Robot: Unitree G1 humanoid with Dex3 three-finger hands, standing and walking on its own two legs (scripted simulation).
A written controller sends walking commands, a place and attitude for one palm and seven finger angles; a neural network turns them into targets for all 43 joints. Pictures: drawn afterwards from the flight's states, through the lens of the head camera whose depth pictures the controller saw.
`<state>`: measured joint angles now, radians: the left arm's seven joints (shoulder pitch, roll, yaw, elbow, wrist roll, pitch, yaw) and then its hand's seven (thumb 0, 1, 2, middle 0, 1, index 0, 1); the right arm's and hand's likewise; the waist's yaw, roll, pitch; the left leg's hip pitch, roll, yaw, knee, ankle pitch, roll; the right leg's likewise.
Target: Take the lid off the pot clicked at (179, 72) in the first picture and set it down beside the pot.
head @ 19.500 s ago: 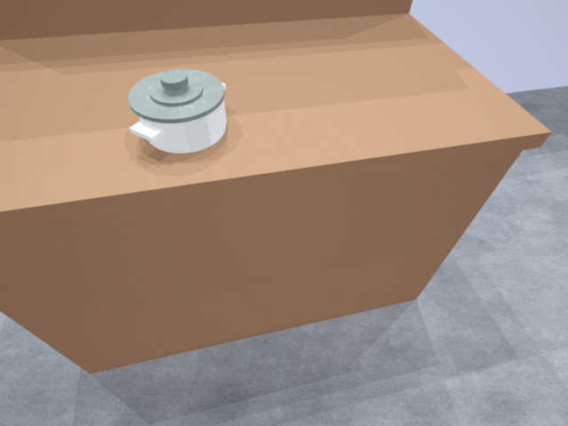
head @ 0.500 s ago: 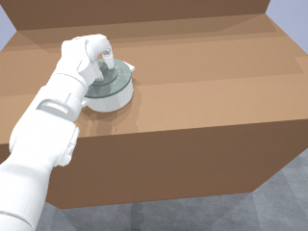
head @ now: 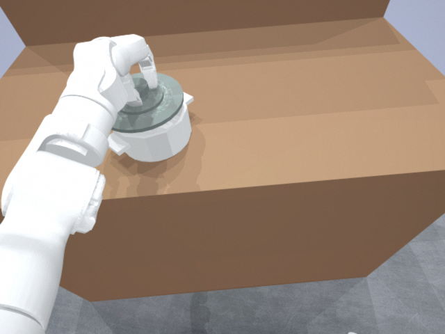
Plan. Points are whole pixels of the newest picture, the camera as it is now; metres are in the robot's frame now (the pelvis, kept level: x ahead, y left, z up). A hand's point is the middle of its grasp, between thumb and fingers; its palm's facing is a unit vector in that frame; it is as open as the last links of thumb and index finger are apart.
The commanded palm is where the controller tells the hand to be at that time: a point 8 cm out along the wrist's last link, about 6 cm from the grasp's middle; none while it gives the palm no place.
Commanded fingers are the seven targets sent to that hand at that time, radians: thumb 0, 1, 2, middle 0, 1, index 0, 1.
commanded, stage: lift the lid straight up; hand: left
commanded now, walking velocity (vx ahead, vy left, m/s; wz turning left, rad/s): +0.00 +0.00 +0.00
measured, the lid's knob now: (135, 88) +0.52 +0.13 +0.18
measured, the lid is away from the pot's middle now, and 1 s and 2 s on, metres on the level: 0.01 0.01 0.07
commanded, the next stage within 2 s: move the lid sideways beside the pot in 1.44 s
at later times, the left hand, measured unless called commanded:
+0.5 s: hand (124, 63) +0.48 +0.13 +0.25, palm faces -0.27 -0.07 -0.96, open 7.5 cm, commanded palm +0.48 +0.13 +0.32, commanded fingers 0.00 0.73 0.87 -0.84 -1.07 -0.83 -1.07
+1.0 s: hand (108, 34) +0.48 +0.14 +0.30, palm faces -0.21 -0.10 -0.97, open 7.5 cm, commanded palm +0.48 +0.13 +0.36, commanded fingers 0.00 0.73 0.87 -0.84 -1.07 -0.83 -1.07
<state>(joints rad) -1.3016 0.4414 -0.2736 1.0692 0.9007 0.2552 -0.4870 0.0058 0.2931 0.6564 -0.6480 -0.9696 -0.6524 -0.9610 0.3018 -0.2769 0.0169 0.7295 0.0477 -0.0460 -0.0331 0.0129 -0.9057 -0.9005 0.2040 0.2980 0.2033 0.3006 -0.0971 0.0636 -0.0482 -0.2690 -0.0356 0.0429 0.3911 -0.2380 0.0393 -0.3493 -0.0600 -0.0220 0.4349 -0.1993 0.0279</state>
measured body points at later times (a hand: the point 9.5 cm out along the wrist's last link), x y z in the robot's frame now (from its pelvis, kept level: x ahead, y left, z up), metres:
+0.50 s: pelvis -0.01 +0.00 +0.00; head +0.02 -0.03 +0.45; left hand +0.49 +0.13 +0.31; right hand +0.07 -0.26 -0.13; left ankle -0.03 +0.10 -0.74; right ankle +0.01 -0.14 -0.74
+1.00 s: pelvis +0.00 +0.00 +0.00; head +0.02 -0.03 +0.45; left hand +0.49 +0.14 +0.35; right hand +0.07 -0.27 -0.13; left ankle -0.03 +0.10 -0.74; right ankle +0.01 -0.14 -0.74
